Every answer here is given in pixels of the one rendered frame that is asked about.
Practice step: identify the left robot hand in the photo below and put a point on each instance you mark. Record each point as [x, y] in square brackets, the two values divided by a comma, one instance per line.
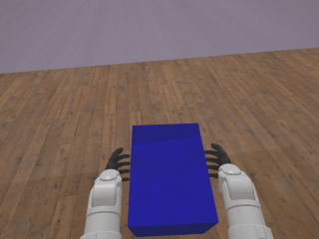
[113, 162]

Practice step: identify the carton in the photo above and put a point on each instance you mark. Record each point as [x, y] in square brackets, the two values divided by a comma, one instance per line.
[170, 190]

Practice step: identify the robot right forearm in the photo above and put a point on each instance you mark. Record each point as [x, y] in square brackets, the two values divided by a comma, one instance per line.
[242, 206]

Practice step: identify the right robot hand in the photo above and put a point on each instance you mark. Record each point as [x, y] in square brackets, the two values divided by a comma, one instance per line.
[221, 159]

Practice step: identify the robot left forearm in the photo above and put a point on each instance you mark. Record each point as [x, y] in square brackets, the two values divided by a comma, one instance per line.
[104, 211]

